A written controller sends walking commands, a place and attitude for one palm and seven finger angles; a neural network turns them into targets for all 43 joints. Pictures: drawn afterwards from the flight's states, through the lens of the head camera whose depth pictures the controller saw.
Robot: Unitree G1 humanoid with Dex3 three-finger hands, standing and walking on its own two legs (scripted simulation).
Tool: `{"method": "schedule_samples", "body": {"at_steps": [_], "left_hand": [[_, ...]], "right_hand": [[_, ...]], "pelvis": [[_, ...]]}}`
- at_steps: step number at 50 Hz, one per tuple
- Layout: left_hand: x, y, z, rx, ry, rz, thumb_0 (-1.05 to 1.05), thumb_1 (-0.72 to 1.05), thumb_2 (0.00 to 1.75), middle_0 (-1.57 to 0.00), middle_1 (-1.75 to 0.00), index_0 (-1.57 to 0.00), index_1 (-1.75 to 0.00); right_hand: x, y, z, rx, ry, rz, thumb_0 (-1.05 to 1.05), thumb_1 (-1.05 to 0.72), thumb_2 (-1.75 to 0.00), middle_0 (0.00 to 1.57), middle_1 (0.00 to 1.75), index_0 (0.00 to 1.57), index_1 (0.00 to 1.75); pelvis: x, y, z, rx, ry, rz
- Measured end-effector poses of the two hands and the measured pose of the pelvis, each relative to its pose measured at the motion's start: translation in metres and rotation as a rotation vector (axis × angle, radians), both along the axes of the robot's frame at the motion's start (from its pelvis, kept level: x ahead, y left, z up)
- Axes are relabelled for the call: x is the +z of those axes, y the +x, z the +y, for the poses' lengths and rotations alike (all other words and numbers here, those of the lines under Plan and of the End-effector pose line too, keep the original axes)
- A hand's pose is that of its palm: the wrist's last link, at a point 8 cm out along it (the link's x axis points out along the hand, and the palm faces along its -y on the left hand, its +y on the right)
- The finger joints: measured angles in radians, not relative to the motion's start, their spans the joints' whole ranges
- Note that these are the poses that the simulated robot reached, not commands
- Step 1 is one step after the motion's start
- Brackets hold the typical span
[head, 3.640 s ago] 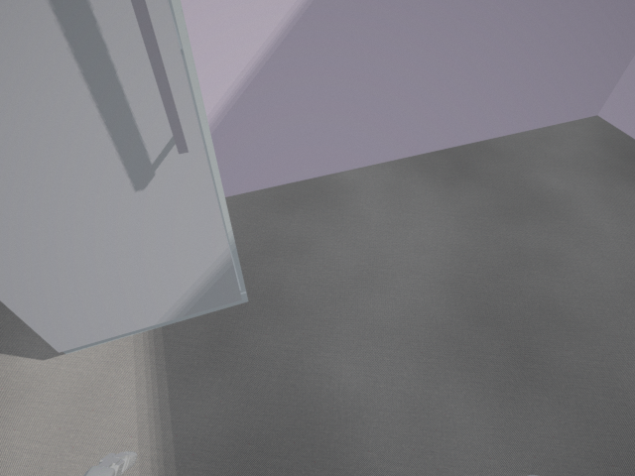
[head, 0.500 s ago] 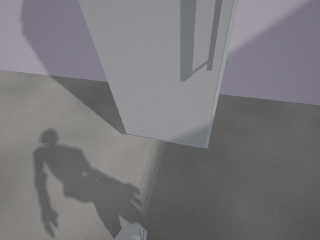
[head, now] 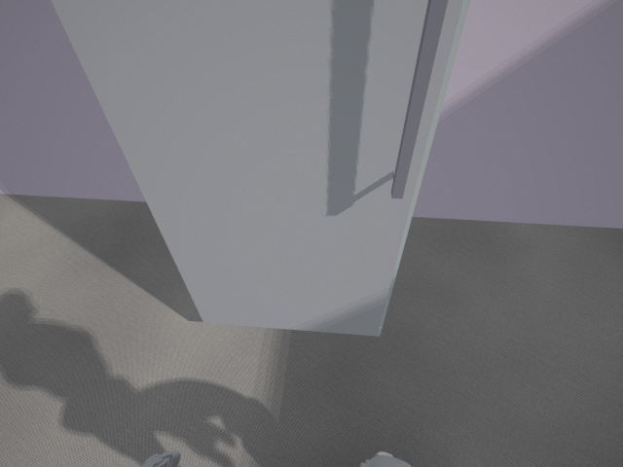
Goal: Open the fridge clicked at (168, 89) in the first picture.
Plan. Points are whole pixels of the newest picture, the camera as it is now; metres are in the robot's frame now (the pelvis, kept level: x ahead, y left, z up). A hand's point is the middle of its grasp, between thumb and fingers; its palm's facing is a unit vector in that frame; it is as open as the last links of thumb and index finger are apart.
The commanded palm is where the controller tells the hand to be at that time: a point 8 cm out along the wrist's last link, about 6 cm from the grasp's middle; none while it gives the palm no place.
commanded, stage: take the last steps up to it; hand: right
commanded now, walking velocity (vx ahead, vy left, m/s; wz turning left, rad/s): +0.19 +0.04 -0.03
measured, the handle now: (420, 68) +0.60 -0.13 +0.23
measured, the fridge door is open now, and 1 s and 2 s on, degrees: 0 0 0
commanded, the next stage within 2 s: come to a stop and stand still in 0.08 s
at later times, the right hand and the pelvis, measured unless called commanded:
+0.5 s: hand out of the picture +0.14 -0.18 -0.18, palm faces +0.03 +0.99 -0.17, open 7.4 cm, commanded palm none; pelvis +0.10 +0.00 +0.01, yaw +1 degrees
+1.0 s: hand out of the picture +0.10 -0.16 -0.15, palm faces +0.07 +0.97 -0.25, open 7.3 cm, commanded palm none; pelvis +0.06 +0.03 +0.01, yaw +1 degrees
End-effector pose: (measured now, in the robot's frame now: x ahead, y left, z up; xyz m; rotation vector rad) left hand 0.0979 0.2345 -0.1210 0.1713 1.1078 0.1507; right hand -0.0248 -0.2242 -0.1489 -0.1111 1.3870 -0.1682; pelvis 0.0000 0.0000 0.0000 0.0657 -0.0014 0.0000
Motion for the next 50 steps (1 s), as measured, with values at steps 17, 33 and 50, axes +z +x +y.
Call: {"method": "schedule_samples", "body": {"at_steps": [17, 33, 50], "left_hand": [[0.017, 0.046, -0.023, 0.046, 0.086, 0.120, -0.03, 0.96, 0.90, -0.21, -0.30, -0.20, -0.30], [-0.037, -0.020, 0.014, 0.160, -0.081, 0.278, 0.00, 0.91, 0.90, -0.20, -0.30, -0.20, -0.30], [-0.019, -0.023, 0.035, 0.053, -0.047, 0.261, 0.00, 0.91, 0.90, -0.20, -0.30, -0.20, -0.30]], "right_hand": [[-0.003, 0.102, -0.014, -0.016, 0.067, 0.048, 0.01, -0.91, -0.90, 0.20, 0.30, 0.20, 0.30], [0.015, 0.182, 0.020, 0.103, -0.087, -0.128, 0.01, -0.91, -0.90, 0.20, 0.30, 0.20, 0.30], [0.032, 0.116, 0.020, 0.010, -0.082, -0.126, 0.01, -0.92, -0.90, 0.21, 0.30, 0.20, 0.30]], "pelvis": [[0.013, 0.093, -0.027, 0.012, -0.015, -0.026], [-0.004, 0.086, 0.029, 0.053, -0.080, -0.015], [0.011, 0.057, 0.029, 0.014, -0.096, -0.006]]}}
